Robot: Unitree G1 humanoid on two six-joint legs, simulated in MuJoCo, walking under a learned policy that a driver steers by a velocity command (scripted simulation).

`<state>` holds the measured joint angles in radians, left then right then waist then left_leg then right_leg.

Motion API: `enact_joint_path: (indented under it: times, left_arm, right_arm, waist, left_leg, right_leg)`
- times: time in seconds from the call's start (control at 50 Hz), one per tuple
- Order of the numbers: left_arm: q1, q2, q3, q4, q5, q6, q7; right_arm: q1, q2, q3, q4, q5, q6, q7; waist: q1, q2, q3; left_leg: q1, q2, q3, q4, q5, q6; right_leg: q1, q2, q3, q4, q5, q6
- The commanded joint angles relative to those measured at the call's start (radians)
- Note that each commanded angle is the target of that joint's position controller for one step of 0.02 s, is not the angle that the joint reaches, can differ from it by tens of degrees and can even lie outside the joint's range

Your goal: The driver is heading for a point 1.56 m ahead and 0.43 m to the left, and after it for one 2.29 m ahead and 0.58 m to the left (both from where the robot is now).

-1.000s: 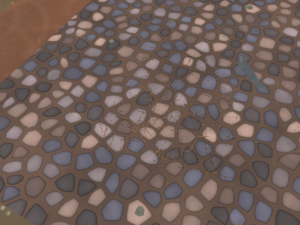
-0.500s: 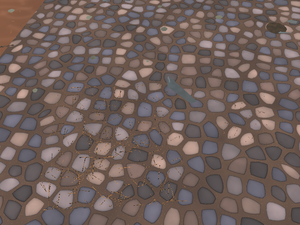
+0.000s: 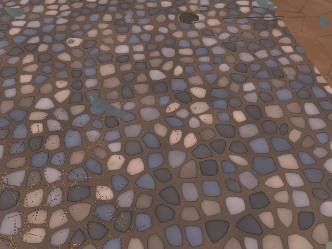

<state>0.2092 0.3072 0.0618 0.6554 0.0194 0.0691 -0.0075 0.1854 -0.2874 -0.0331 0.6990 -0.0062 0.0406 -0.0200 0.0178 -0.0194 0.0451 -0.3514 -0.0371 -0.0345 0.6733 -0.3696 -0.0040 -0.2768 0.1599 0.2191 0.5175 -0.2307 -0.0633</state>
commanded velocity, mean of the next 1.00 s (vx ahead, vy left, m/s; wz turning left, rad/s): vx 0.00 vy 0.00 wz -0.08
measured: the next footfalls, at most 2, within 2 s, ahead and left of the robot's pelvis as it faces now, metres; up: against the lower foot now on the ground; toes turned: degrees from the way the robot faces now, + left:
left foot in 0.04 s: +0.05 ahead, +0.11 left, +0.00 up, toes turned -3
right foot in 0.34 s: +0.00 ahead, -0.10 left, +0.00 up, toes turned +3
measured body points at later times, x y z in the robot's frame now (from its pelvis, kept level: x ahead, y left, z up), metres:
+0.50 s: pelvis -0.01 +0.01 +0.01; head +0.00 +0.00 +0.46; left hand +0.10 +0.26 -0.12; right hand +0.09 -0.25 -0.12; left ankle +0.01 +0.11 -0.74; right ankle -0.04 -0.10 -0.74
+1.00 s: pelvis -0.01 +0.00 +0.01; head +0.00 +0.00 +0.46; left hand +0.03 +0.25 -0.14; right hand +0.01 -0.25 -0.15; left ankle +0.01 +0.11 -0.74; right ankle -0.04 -0.11 -0.74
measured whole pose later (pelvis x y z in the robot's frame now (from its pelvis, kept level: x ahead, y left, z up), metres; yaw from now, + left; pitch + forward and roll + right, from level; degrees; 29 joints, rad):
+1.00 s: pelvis -0.01 +0.00 +0.01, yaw -1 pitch -2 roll +0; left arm 0.24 0.22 -0.01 1.09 0.01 0.00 0.04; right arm 0.23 -0.21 -0.01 1.10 -0.01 0.02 -0.03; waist -0.01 0.00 0.03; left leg -0.17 -0.02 -0.03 0.38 -0.18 0.01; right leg -0.09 0.05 0.07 0.38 -0.25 -0.03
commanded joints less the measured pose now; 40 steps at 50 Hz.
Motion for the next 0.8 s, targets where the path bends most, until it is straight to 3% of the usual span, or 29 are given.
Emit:
enact_joint_path:
  times: [0.02, 0.04, 0.06, 0.08, 0.1, 0.12, 0.18, 0.26, 0.3, 0.32, 0.34, 0.36, 0.38, 0.4, 0.46, 0.62, 0.8]
  left_arm:
    - [-0.026, 0.13, 0.029, -0.047, -0.016, -0.015, 0.009]
    - [0.01, 0.075, 0.012, -0.048, -0.015, -0.023, 0.01]
    - [0.071, 0.058, 0.008, -0.049, -0.015, -0.027, 0.012]
    - [0.049, 0.126, 0.026, -0.027, 0.003, -0.02, 0.017]
    - [0.033, 0.128, 0.03, -0.018, -0.002, -0.018, 0.014]
    - [0.03, 0.109, 0.026, -0.001, -0.006, -0.016, 0.009]
    - [0.045, 0.067, 0.01, 0.03, -0.009, -0.01, -0.005]
    - [0.01, 0.032, -0.012, 0.055, -0.022, -0.007, 0.006]
    - [0.045, 0.024, -0.018, 0.09, -0.018, -0.015, 0.017]
    - [0.035, 0.047, -0.017, 0.095, -0.007, -0.024, 0.022]
    - [0.03, 0.089, -0.014, 0.093, 0.008, -0.036, 0.028]
    - [-0.025, 0.113, -0.01, 0.107, -0.001, -0.041, 0.028]
    - [-0.045, 0.063, -0.021, 0.106, -0.003, -0.048, 0.021]
    - [-0.031, 0.053, -0.026, 0.116, -0.003, -0.054, 0.02]
    - [0.009, 0.064, -0.029, 0.169, -0.007, -0.062, 0.035]
    - [0.013, 0.054, -0.038, 0.259, -0.007, -0.067, 0.041]
    - [0.028, 0.036, -0.047, 0.351, -0.009, -0.071, 0.046]
  right_arm:
    - [0.065, -0.078, -0.017, -0.049, -0.006, -0.028, -0.013]
    - [0.043, -0.127, -0.021, -0.061, -0.024, -0.035, -0.023]
    - [-0.034, -0.207, -0.031, -0.089, -0.023, -0.035, -0.018]
    - [0.021, -0.177, -0.032, -0.065, -0.017, -0.034, -0.01]
    - [0.006, -0.123, -0.016, -0.058, -0.011, -0.038, -0.003]
    - [-0.03, -0.097, -0.009, -0.055, -0.009, -0.039, -0.002]
    - [-0.037, -0.092, -0.007, -0.037, -0.013, -0.037, -0.008]
    - [0.018, -0.103, -0.015, 0.004, -0.013, -0.028, 0.002]
    - [0.009, -0.108, -0.018, 0.018, -0.007, -0.022, 0.003]
    - [0.024, -0.097, -0.017, 0.023, -0.008, -0.026, 0.003]
    - [0.029, -0.08, -0.013, 0.016, -0.008, -0.033, 0.008]
    - [0.037, -0.051, -0.006, 0.02, 0.002, -0.035, 0.012]
    - [0.009, -0.065, -0.007, 0.045, -0.007, -0.032, 0.008]
    - [-0.008, -0.081, -0.013, 0.057, -0.008, -0.03, 0.006]
    - [0.003, -0.076, -0.015, 0.089, -0.008, -0.032, 0.008]
    - [0.02, -0.062, -0.011, 0.208, -0.004, -0.03, 0.003]
    - [0.04, -0.05, -0.003, 0.315, -0.004, -0.031, -0.005]
  waist:
    - [-0.045, -0.066, -0.093]
    - [-0.015, 0.077, -0.1]
    - [0.03, 0.227, -0.08]
    - [-0.017, 0.201, -0.104]
    - [-0.006, 0.146, -0.078]
    - [0.005, 0.129, -0.056]
    - [0.001, 0.179, -0.066]
    - [-0.037, 0.2, -0.092]
    - [-0.007, 0.177, -0.09]
    - [-0.015, 0.147, -0.096]
    - [-0.029, 0.073, -0.117]
    - [-0.074, -0.07, -0.07]
    - [-0.045, -0.048, -0.056]
    - [-0.028, -0.025, -0.033]
    - [-0.028, -0.052, -0.034]
    - [-0.027, 0.003, -0.003]
    - [-0.028, 0.017, -0.004]
  left_leg:
    - [0.202, 0.026, -0.023, -0.297, 0.163, 0.037]
    - [0.26, 0.19, -0.201, -0.402, 0.171, 0.073]
    - [0.255, 0.382, -0.423, -0.433, 0.411, 0.172]
    - [0.169, 0.422, -0.43, -0.399, 0.484, 0.272]
    - [0.145, 0.368, -0.364, -0.395, 0.488, 0.271]
    - [0.127, 0.304, -0.276, -0.388, 0.463, 0.237]
    - [0.199, 0.206, -0.151, -0.343, 0.55, 0.182]
    - [0.271, 0.201, -0.162, -0.298, 0.56, 0.181]
    - [0.229, 0.182, -0.152, -0.264, 0.539, 0.142]
    - [0.177, 0.18, -0.163, -0.264, 0.491, 0.106]
    - [0.123, 0.159, -0.144, -0.245, 0.411, 0.073]
    - [0.156, 0.08, -0.074, -0.299, 0.252, 0.053]
    - [0.219, 0.074, -0.065, -0.305, 0.222, 0.041]
    - [0.223, 0.08, -0.07, -0.294, 0.24, 0.045]
    - [0.231, 0.099, -0.08, -0.29, 0.319, 0.055]
    - [0.222, 0.098, -0.082, -0.328, 0.281, 0.04]
    - [0.227, 0.105, -0.084, -0.337, 0.28, 0.038]
  right_leg:
    - [0.009, -0.236, 0.249, -0.053, 0.292, -0.056]
    - [-0.052, -0.164, 0.164, 0.049, 0.077, 0.0]
    - [-0.154, 0.013, -0.019, 0.161, -0.241, 0.04]
    - [-0.083, -0.027, -0.061, 0.315, -0.353, 0.054]
    - [-0.073, -0.041, -0.051, 0.372, -0.313, 0.06]
    - [-0.062, -0.051, -0.055, 0.397, -0.263, 0.072]
    - [-0.057, -0.055, -0.103, 0.315, -0.234, 0.098]
    - [0.024, -0.089, -0.183, 0.04, -0.2, 0.093]
    - [0.143, -0.098, -0.198, -0.19, 0.011, 0.075]
    - [0.214, -0.138, -0.134, -0.225, 0.091, 0.061]
    - [0.269, -0.231, -0.039, -0.208, 0.164, 0.043]
    - [0.144, -0.263, -0.009, -0.163, 0.196, 0.01]
    - [0.087, -0.261, -0.008, -0.169, 0.131, 0.006]
    - [0.068, -0.241, -0.025, -0.178, 0.097, 0.014]
    - [0.088, -0.223, -0.041, -0.184, 0.127, 0.023]
    - [0.089, -0.228, -0.039, -0.212, 0.084, 0.011]
    - [0.096, -0.226, -0.048, -0.224, 0.089, 0.005]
